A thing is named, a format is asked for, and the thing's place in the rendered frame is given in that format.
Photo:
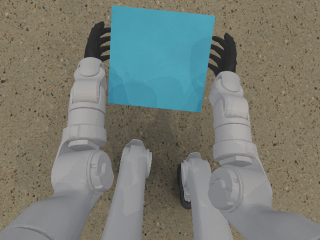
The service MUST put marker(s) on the right robot hand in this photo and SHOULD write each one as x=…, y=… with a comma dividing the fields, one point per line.
x=228, y=61

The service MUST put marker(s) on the left robot hand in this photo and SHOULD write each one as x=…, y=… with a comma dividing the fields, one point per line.
x=94, y=42

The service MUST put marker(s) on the robot right forearm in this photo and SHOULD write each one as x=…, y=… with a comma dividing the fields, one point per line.
x=231, y=124

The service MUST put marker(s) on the right robot foot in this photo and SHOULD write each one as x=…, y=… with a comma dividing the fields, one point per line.
x=186, y=204

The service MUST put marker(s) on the robot left upper arm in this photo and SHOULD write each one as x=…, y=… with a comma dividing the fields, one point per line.
x=78, y=179

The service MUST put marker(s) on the carton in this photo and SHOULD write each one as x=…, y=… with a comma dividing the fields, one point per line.
x=158, y=58

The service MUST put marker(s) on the robot left forearm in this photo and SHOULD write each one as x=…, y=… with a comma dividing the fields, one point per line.
x=86, y=110

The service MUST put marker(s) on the robot right upper arm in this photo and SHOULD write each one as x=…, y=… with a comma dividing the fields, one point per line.
x=244, y=197

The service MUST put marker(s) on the left robot shin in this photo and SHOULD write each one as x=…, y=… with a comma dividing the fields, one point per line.
x=127, y=148

